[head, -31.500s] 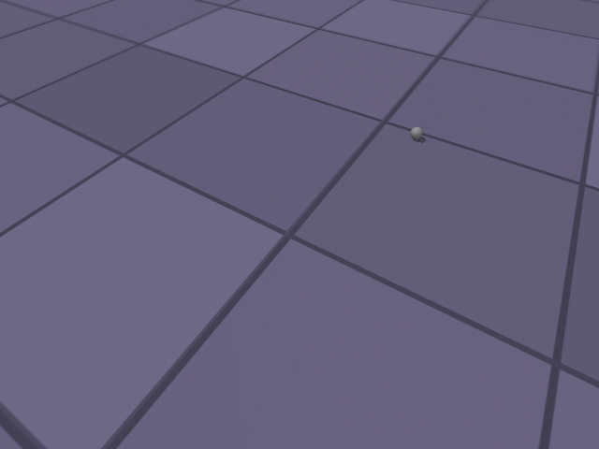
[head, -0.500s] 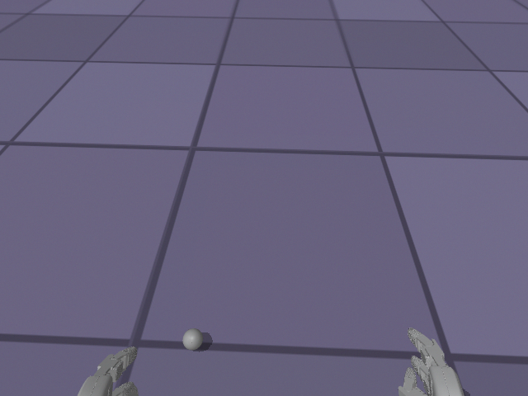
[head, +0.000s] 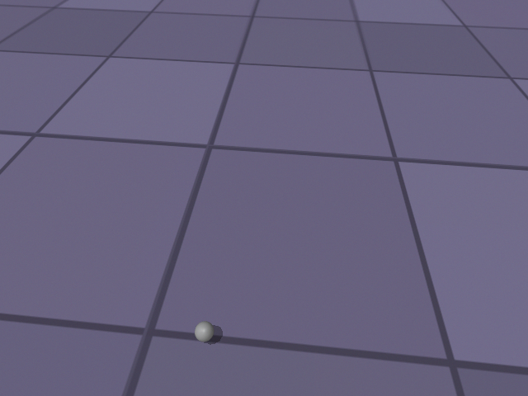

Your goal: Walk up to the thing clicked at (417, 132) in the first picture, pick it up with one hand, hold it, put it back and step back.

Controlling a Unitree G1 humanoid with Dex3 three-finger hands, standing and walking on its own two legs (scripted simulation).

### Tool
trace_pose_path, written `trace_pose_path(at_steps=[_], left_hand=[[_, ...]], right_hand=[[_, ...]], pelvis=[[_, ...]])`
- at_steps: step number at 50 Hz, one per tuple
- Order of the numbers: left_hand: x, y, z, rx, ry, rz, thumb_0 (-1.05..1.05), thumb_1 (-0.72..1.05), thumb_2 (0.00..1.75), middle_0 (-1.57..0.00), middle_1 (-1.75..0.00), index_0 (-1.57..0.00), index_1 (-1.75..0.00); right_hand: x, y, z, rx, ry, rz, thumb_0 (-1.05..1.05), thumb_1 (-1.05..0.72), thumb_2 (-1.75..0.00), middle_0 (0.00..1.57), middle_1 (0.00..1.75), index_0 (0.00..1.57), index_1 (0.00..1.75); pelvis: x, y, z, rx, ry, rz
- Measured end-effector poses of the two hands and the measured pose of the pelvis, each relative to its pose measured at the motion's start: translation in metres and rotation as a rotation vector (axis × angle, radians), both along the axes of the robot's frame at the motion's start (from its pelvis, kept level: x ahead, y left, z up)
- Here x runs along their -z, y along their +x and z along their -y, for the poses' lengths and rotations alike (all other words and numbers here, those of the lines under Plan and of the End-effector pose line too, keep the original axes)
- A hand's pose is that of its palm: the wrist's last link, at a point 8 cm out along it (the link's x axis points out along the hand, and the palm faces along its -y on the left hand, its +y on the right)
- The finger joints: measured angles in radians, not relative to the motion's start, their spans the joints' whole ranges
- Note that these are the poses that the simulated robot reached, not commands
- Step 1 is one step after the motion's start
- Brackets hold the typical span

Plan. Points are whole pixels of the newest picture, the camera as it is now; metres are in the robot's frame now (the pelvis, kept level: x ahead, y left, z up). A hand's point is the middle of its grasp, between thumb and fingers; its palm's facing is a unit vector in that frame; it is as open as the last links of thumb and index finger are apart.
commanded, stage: stand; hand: left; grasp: from above
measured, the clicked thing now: (204, 331) +0.49 +0.23 -0.72
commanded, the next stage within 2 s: none
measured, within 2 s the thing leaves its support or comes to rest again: neither
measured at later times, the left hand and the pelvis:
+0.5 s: hand out of the picture +0.05 +0.24 -0.14, palm faces +0.03 -0.94 -0.34, open 7.3 cm; pelvis +0.00 +0.00 +0.02, yaw +1 degrees
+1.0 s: hand out of the picture +0.06 +0.23 -0.14, palm faces +0.01 -0.94 -0.33, open 7.3 cm; pelvis +0.00 -0.01 +0.03, yaw +0 degrees
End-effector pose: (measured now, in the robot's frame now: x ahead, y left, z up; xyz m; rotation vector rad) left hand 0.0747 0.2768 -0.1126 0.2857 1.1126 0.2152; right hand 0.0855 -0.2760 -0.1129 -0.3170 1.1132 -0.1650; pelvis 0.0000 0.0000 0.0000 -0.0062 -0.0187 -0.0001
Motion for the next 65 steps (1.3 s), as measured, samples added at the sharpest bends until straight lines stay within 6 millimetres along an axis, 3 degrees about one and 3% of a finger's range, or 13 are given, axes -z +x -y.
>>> trace_pose_path(at_steps=[7, 15, 46, 65], left_hand=[[0.000, -0.030, 0.000, -0.044, -0.017, -0.098, 0.00, 0.91, 0.90, -0.20, -0.30, -0.20, -0.30], [-0.003, -0.040, -0.001, -0.061, -0.019, -0.148, 0.00, 0.91, 0.90, -0.20, -0.30, -0.20, -0.30], [-0.013, -0.028, 0.001, -0.042, 0.000, -0.160, 0.00, 0.91, 0.90, -0.20, -0.30, -0.20, -0.30], [-0.015, -0.012, 0.003, -0.035, -0.004, -0.138, 0.00, 0.91, 0.90, -0.20, -0.30, -0.20, -0.30]], right_hand=[[-0.002, -0.009, -0.008, 0.022, 0.022, -0.054, 0.00, -0.90, -0.90, 0.20, 0.30, 0.21, 0.30], [-0.005, -0.012, -0.010, 0.034, 0.032, -0.083, 0.00, -0.90, -0.90, 0.20, 0.30, 0.21, 0.30], [-0.010, -0.026, 0.017, 0.054, 0.015, -0.138, 0.00, -0.90, -0.90, 0.20, 0.30, 0.21, 0.30], [-0.014, -0.013, 0.024, 0.045, 0.004, -0.122, 0.00, -0.90, -0.90, 0.20, 0.30, 0.21, 0.30]], pelvis=[[-0.012, 0.002, -0.002, -0.006, -0.001, 0.027], [-0.019, 0.002, -0.002, -0.009, 0.002, 0.045], [-0.026, 0.000, 0.010, -0.007, 0.004, 0.047], [-0.027, 0.006, 0.014, -0.006, 0.002, 0.040]])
